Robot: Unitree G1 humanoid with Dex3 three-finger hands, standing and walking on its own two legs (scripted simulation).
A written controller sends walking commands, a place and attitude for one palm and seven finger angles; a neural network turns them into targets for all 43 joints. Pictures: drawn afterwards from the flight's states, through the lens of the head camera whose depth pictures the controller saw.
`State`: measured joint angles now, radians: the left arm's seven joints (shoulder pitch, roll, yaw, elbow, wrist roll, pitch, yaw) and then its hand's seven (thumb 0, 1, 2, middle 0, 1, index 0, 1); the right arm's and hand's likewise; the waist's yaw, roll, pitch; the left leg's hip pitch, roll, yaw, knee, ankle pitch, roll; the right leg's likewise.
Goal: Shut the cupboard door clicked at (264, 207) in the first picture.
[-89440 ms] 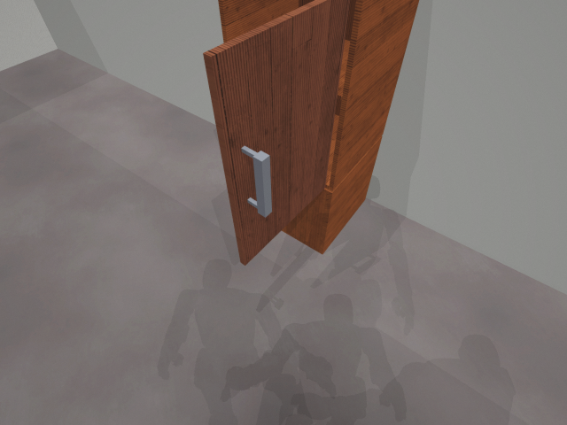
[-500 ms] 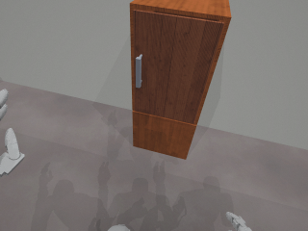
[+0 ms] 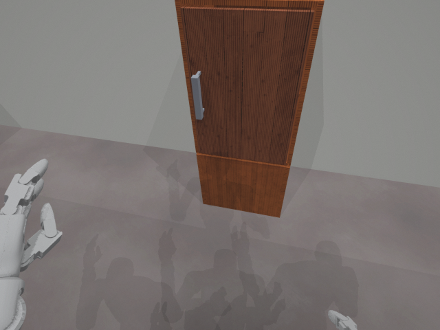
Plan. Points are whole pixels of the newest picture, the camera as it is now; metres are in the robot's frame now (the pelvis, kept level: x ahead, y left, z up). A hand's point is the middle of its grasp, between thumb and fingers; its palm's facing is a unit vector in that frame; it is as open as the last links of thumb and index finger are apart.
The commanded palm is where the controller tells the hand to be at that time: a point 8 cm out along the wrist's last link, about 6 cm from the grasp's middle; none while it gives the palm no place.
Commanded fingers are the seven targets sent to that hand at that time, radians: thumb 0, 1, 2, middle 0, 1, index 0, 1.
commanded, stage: let the arm hang, fingers relaxed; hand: left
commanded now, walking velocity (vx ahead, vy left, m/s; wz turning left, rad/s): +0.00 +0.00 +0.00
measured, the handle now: (199, 95) +0.90 +0.13 -0.02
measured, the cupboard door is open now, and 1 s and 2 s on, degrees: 0 0 0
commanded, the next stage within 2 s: look to check the result in 1.04 s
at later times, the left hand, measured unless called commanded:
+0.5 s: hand out of the picture -0.01 +0.21 -0.16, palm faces +0.02 -0.98 -0.22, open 7.2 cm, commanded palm none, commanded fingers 0.00 0.90 0.90 -0.20 -0.30 -0.20 -0.30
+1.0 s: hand out of the picture +0.00 +0.21 -0.16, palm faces -0.01 -0.99 -0.15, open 7.4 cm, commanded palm none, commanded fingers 0.00 0.90 0.90 -0.20 -0.30 -0.20 -0.30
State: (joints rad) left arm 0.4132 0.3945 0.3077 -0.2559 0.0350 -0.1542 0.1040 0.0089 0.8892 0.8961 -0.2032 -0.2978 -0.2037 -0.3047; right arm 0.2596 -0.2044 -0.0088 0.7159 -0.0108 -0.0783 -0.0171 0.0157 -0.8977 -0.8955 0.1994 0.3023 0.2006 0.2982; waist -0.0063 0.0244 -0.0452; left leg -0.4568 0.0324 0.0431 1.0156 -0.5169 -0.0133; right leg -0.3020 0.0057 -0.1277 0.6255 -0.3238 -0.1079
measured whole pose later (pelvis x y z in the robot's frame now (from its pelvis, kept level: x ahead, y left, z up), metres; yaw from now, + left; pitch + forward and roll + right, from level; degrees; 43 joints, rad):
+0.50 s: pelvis +0.00 +0.02 +0.02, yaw -1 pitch -2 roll -1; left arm 0.34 0.19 0.01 1.05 0.02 0.02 0.02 -0.01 0.94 0.89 -0.20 -0.30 -0.20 -0.30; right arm 0.31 -0.18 0.00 1.03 -0.03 0.03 -0.03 0.01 -0.90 -0.90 0.19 0.30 0.20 0.30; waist 0.00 0.01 0.01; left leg -0.21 0.03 0.05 0.43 -0.19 0.00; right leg -0.16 0.04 -0.12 0.37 -0.18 -0.07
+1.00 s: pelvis +0.00 +0.06 +0.02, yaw -3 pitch -2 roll +0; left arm 0.31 0.12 0.00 1.14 0.02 0.00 0.03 0.00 0.91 0.90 -0.20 -0.30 -0.20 -0.30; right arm 0.34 -0.12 0.01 1.13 -0.02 0.00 -0.04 0.01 -0.90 -0.90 0.20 0.30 0.20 0.30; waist -0.01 0.00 0.01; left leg -0.17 -0.02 0.10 0.37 -0.17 0.05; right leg -0.17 -0.01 -0.07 0.39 -0.19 -0.02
